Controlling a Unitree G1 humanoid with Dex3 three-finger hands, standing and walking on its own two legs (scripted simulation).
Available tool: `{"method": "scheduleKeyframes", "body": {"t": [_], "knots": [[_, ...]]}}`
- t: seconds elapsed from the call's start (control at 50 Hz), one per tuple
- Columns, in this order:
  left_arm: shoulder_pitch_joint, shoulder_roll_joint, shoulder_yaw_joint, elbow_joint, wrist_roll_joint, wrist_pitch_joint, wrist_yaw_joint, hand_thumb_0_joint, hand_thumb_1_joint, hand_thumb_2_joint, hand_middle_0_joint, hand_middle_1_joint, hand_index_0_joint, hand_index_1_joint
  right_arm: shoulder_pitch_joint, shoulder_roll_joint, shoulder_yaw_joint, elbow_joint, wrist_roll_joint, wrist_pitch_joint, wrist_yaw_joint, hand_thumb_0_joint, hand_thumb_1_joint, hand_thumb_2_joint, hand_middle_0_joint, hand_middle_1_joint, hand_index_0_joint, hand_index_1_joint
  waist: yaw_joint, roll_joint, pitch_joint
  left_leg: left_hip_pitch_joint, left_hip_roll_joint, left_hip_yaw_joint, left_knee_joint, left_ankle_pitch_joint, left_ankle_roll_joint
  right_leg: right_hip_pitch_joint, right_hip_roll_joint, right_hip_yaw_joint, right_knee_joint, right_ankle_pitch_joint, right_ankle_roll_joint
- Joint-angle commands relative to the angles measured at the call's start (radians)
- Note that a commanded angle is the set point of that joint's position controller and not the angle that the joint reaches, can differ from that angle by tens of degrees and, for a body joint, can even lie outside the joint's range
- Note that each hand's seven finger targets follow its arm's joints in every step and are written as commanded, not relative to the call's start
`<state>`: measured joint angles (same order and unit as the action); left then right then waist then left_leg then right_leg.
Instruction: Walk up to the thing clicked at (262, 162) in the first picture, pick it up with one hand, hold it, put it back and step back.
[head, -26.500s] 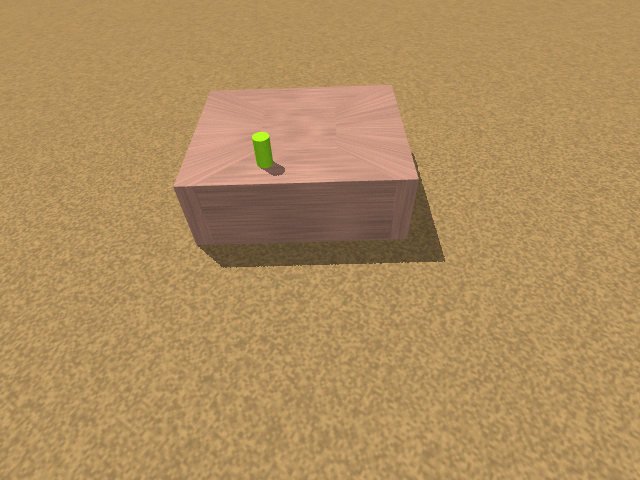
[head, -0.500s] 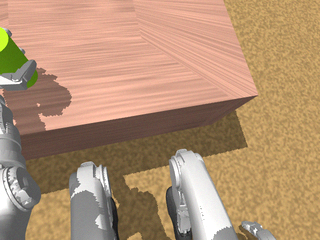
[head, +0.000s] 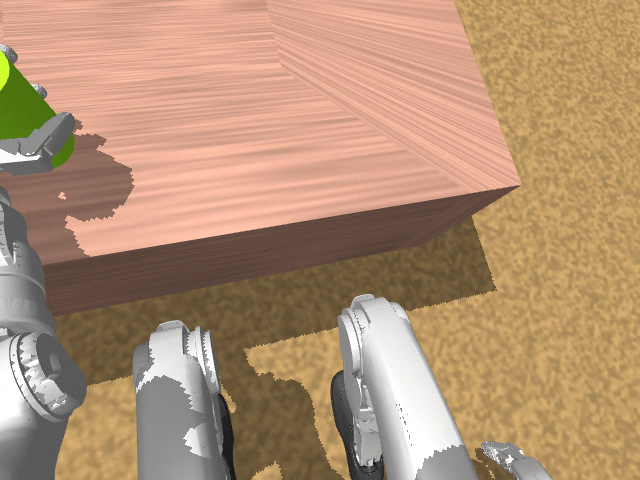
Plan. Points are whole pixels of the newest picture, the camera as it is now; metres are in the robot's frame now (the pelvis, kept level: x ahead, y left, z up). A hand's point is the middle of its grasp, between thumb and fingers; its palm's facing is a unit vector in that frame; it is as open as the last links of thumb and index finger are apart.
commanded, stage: open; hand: left
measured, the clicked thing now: (10, 113) +0.53 +0.28 +0.00
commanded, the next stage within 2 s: withdraw in 0.22 s
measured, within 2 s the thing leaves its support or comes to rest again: neither
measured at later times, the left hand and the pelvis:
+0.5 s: hand out of the picture +0.52 +0.29 +0.01, palm faces +0.35 -0.94 -0.02, open 16.9 cm; pelvis +0.00 +0.00 +0.00, yaw +0 degrees
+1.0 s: hand out of the picture +0.46 +0.37 +0.13, palm faces +0.38 -0.88 -0.28, open 17.3 cm; pelvis +0.01 +0.01 +0.14, yaw +2 degrees
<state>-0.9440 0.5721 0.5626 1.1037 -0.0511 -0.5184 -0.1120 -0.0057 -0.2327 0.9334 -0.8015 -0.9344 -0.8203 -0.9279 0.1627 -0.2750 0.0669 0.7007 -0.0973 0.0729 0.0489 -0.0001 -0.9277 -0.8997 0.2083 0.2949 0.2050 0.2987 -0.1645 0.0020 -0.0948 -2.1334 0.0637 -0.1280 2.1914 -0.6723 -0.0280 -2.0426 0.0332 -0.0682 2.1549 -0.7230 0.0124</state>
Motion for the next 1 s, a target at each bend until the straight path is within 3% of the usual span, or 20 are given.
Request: {"method": "scheduleKeyframes", "body": {"t": [0.0,0.08,0.14,0.18,0.22,0.3,0.32,0.42,0.48,0.5,0.54,0.68,0.72,0.78,0.8,0.82,0.84,0.88,0.92,0.98], "knots": [[-0.385,0.298,0.018,-0.227,-0.005,-0.080,0.004,0.000,-0.307,0.438,-0.763,-0.643,-0.787,-0.632,0.187,-0.213,-0.068,-0.021,-0.002,0.002,-0.013,0.000,-0.932,-0.899,0.202,0.300,0.201,0.300,0.004,0.225,-0.709,0.514,-0.014,0.063,-0.229,0.198,0.050,0.346,0.014,-0.029,-0.255,0.249,-0.044],[-0.352,0.266,0.006,-0.198,-0.002,-0.072,0.004,0.000,-0.460,0.202,-0.540,-0.393,-0.551,-0.381,0.189,-0.218,-0.071,-0.027,0.000,0.004,-0.013,0.000,-0.925,-0.897,0.202,0.300,0.201,0.300,-0.008,0.223,-0.675,0.509,-0.013,0.053,-0.247,0.162,0.045,0.309,0.014,-0.041,-0.254,0.215,-0.049],[-0.347,0.278,0.014,-0.193,-0.007,-0.067,0.000,0.000,-0.546,0.141,-0.455,-0.309,-0.461,-0.301,0.196,-0.218,-0.072,-0.026,0.002,0.006,-0.014,0.000,-0.929,-0.900,0.202,0.301,0.201,0.301,0.000,0.207,-0.700,0.521,-0.012,0.055,-0.236,0.190,0.048,0.323,0.016,-0.039,-0.254,0.237,-0.047],[-0.323,0.231,-0.008,-0.146,-0.012,-0.059,-0.008,0.000,-0.581,0.101,-0.396,-0.256,-0.402,-0.248,0.186,-0.218,-0.069,-0.031,0.002,0.003,-0.014,0.000,-0.929,-0.900,0.202,0.301,0.201,0.301,-0.016,0.189,-0.659,0.501,-0.013,0.054,-0.230,0.183,0.051,0.311,0.015,-0.041,-0.255,0.236,-0.044],[-0.356,0.293,0.021,-0.186,-0.014,-0.063,-0.003,0.000,-0.611,0.074,-0.365,-0.219,-0.370,-0.213,0.188,-0.215,-0.069,-0.029,0.002,-0.001,-0.016,0.000,-0.929,-0.900,0.202,0.301,0.201,0.301,-0.003,0.170,-0.668,0.457,-0.013,0.067,-0.218,0.161,0.056,0.350,0.018,-0.026,-0.272,0.229,-0.039],[-0.363,0.285,0.017,-0.205,-0.013,-0.069,-0.003,0.000,-0.611,0.011,-0.253,-0.117,-0.255,-0.113,0.196,-0.210,-0.066,-0.032,0.001,0.000,-0.013,0.000,-0.930,-0.902,0.202,0.301,0.201,0.301,0.000,0.183,-0.711,0.483,-0.013,0.064,-0.219,0.193,0.054,0.367,0.020,-0.028,-0.260,0.250,-0.041],[-0.347,0.282,0.017,-0.177,-0.005,-0.065,-0.003,0.000,-0.611,0.075,-0.181,-0.138,-0.193,-0.129,0.192,-0.213,-0.064,-0.031,0.000,0.001,-0.013,0.000,-0.905,-0.897,0.202,0.301,0.202,0.301,-0.006,0.192,-0.687,0.485,-0.012,0.060,-0.221,0.197,0.052,0.345,0.018,-0.034,-0.252,0.249,-0.042],[-0.411,0.414,0.074,-0.317,0.006,-0.065,0.002,0.000,-0.611,0.030,-0.085,-0.058,-0.095,-0.050,0.194,-0.225,-0.075,-0.041,0.002,0.014,-0.018,0.000,-0.909,-0.899,0.203,0.301,0.202,0.301,0.036,0.263,-0.783,0.574,-0.009,0.063,-0.249,0.202,0.047,0.367,0.018,-0.028,-0.259,0.241,-0.048],[-0.398,0.420,0.081,-0.350,-0.007,-0.035,-0.009,0.000,-0.611,0.040,-0.074,-0.057,-0.083,-0.051,0.208,-0.228,-0.082,-0.045,0.012,0.017,-0.024,0.000,-0.917,-0.901,0.203,0.300,0.202,0.300,0.034,0.296,-0.835,0.636,-0.011,0.060,-0.280,0.229,0.046,0.404,0.012,-0.022,-0.278,0.259,-0.049],[-0.420,0.484,0.105,-0.386,-0.002,-0.024,-0.007,0.000,-0.611,0.035,-0.065,-0.046,-0.073,-0.040,0.208,-0.232,-0.086,-0.048,0.019,0.018,-0.030,0.000,-0.921,-0.902,0.202,0.300,0.202,0.300,0.049,0.311,-0.851,0.646,-0.010,0.060,-0.295,0.221,0.045,0.402,0.011,-0.014,-0.284,0.248,-0.052],[-0.427,0.511,0.105,-0.413,0.007,0.005,-0.011,0.000,-0.611,0.036,-0.063,-0.045,-0.074,-0.036,0.213,-0.229,-0.094,-0.053,0.027,0.027,-0.042,0.000,-0.919,-0.902,0.203,0.300,0.202,0.300,0.043,0.331,-0.870,0.695,-0.007,0.058,-0.330,0.219,0.045,0.422,0.009,-0.007,-0.318,0.244,-0.052],[-0.215,0.420,0.044,-0.257,-0.025,0.141,-0.081,0.000,-0.611,0.002,-0.050,-0.044,-0.077,-0.020,0.211,-0.223,-0.097,-0.077,0.070,0.011,-0.071,0.000,-0.909,-0.899,0.203,0.301,0.202,0.301,0.013,0.169,-0.696,0.659,-0.006,0.047,-0.449,0.166,0.062,0.524,0.008,0.001,-0.486,0.216,-0.040],[-0.131,0.321,0.004,-0.163,-0.051,0.169,-0.113,0.000,-0.611,0.000,-0.044,-0.049,-0.080,-0.017,0.201,-0.217,-0.093,-0.082,0.081,-0.007,-0.073,0.000,-0.899,-0.894,0.203,0.301,0.202,0.301,0.001,0.116,-0.600,0.637,-0.004,0.047,-0.455,0.183,0.068,0.521,0.010,-0.006,-0.508,0.237,-0.038],[-0.147,0.355,0.039,-0.255,-0.084,0.158,-0.143,0.000,-0.531,0.036,-0.041,-0.016,-0.050,-0.002,0.196,-0.211,-0.091,-0.092,0.090,-0.027,-0.075,0.000,-0.826,-0.887,0.201,0.303,0.202,0.303,0.025,0.098,-0.575,0.631,-0.005,0.050,-0.465,0.199,0.071,0.547,0.010,-0.001,-0.527,0.254,-0.039],[-0.085,0.582,0.062,-0.243,0.092,0.229,-0.084,0.000,-0.453,0.026,-0.067,-0.042,-0.076,-0.027,0.186,-0.216,-0.099,-0.116,0.088,0.000,-0.068,0.000,-0.888,-0.901,0.202,0.303,0.202,0.303,0.101,0.158,-0.644,0.786,-0.013,0.060,-0.565,0.246,0.066,0.632,0.005,0.020,-0.597,0.275,-0.050],[-0.146,0.481,0.011,-0.271,0.069,0.261,-0.045,0.000,-0.448,0.023,-0.071,-0.041,-0.082,-0.025,0.180,-0.203,-0.094,-0.129,0.096,0.012,-0.063,0.000,-0.896,-0.902,0.202,0.303,0.202,0.303,0.055,0.168,-0.622,0.794,-0.007,0.052,-0.591,0.234,0.063,0.632,0.008,0.022,-0.623,0.264,-0.049],[-0.129,0.424,-0.008,-0.252,0.062,0.281,-0.030,0.000,-0.462,0.025,-0.072,-0.046,-0.081,-0.032,0.183,-0.200,-0.097,-0.133,0.104,0.015,-0.061,0.000,-0.904,-0.904,0.203,0.302,0.202,0.302,0.042,0.142,-0.603,0.826,-0.003,0.042,-0.622,0.225,0.061,0.640,0.008,0.021,-0.653,0.259,-0.046],[-0.174,0.475,0.005,-0.332,0.088,0.296,-0.001,0.000,-0.484,0.027,-0.085,-0.047,-0.093,-0.034,0.199,-0.208,-0.109,-0.129,0.106,0.021,-0.060,0.000,-0.922,-0.911,0.202,0.303,0.202,0.303,0.042,0.195,-0.645,0.910,-0.002,0.028,-0.685,0.201,0.052,0.668,0.006,0.017,-0.681,0.252,-0.045],[-0.159,0.611,0.065,-0.353,0.121,0.317,0.045,0.000,-0.502,0.027,-0.091,-0.054,-0.098,-0.042,0.209,-0.213,-0.117,-0.116,0.108,0.030,-0.068,0.000,-0.946,-0.916,0.203,0.303,0.202,0.303,0.078,0.243,-0.705,1.014,-0.004,0.031,-0.737,0.211,0.051,0.737,0.004,0.022,-0.728,0.250,-0.043],[-0.123,0.595,0.039,-0.375,0.139,0.340,0.094,0.000,-0.561,0.049,-0.050,-0.052,-0.049,-0.052,0.204,-0.196,-0.106,-0.126,0.111,0.033,-0.078,0.000,-0.895,-0.902,0.201,0.301,0.201,0.301,0.079,0.308,-0.732,1.186,-0.002,0.019,-0.811,0.296,0.041,0.754,0.005,0.014,-0.773,0.289,-0.050]]}}
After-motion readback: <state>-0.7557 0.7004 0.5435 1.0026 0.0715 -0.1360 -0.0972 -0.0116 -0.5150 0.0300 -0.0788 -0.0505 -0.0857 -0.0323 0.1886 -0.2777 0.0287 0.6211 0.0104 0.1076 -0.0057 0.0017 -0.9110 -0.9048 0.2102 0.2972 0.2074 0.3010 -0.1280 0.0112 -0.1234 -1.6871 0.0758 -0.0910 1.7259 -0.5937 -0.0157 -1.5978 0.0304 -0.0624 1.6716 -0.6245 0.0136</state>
